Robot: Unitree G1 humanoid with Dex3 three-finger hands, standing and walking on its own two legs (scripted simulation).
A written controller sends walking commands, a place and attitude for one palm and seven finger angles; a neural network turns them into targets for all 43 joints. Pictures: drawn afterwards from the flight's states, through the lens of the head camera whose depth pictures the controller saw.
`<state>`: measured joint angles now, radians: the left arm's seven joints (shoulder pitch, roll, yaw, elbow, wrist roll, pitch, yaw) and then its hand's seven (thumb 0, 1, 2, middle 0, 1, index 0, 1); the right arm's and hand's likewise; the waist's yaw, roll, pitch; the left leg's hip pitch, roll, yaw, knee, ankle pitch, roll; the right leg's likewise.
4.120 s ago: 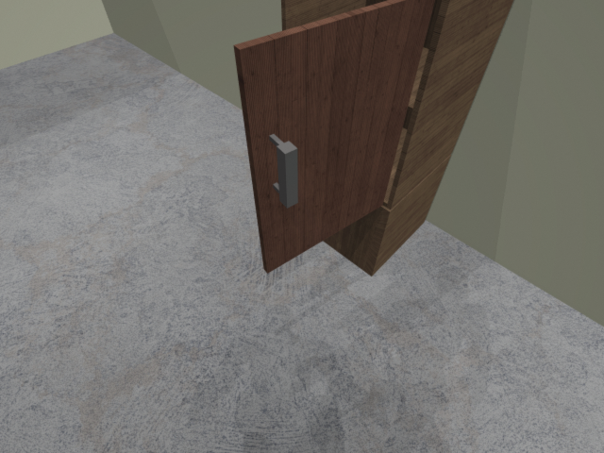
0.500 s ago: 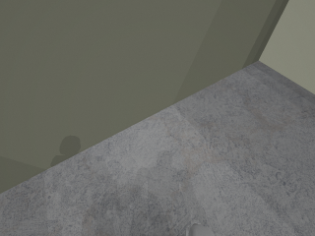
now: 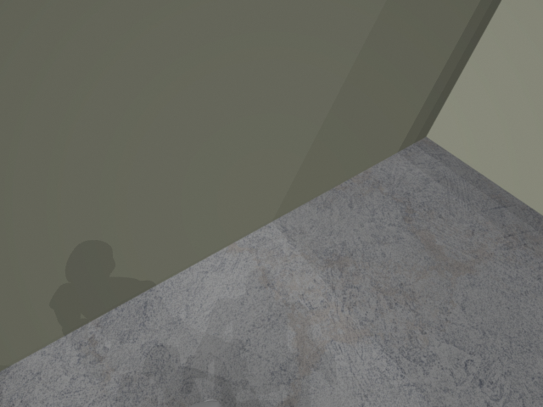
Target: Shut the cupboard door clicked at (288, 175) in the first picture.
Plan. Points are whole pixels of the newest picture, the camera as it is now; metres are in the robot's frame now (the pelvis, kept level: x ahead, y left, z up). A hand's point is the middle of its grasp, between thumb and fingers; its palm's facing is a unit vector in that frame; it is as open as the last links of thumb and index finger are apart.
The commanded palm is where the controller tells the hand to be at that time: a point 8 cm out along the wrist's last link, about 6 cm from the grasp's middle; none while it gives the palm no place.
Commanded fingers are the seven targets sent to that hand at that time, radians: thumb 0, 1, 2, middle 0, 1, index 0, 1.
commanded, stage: turn to face it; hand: left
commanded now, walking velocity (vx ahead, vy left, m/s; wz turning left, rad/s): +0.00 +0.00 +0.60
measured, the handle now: out of the picture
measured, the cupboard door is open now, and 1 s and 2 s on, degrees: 80 80 80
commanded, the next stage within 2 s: none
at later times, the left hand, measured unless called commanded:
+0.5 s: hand out of the picture +0.09 +0.16 -0.15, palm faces +0.31 -0.92 -0.25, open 7.4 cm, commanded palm none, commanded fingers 0.00 0.90 0.90 -0.20 -0.30 -0.20 -0.30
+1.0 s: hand out of the picture +0.08 +0.16 -0.14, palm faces +0.57 -0.76 -0.32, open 7.4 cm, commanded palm none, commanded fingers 0.00 0.90 0.90 -0.20 -0.30 -0.20 -0.30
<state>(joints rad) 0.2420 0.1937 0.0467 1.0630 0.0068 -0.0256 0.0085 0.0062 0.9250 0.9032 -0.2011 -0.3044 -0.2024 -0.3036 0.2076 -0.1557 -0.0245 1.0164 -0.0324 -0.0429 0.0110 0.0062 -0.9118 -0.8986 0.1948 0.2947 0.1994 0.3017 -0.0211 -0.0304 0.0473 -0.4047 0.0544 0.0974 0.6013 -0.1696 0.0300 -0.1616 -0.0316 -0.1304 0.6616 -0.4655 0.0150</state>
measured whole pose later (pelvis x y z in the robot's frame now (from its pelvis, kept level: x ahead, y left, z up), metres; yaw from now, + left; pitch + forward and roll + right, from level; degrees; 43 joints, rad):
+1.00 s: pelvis +0.12 -0.09 +0.00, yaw +37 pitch +1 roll +1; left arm 0.14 0.24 0.06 0.85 0.02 0.02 0.01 0.01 0.91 0.90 -0.20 -0.30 -0.20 -0.30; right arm 0.15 -0.24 -0.07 0.91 -0.02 0.08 0.02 0.01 -0.91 -0.90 0.20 0.30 0.21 0.30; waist -0.01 0.03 0.11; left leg -0.42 -0.02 -0.10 0.77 -0.42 -0.04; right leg -0.32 -0.05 -0.04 0.63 -0.33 0.02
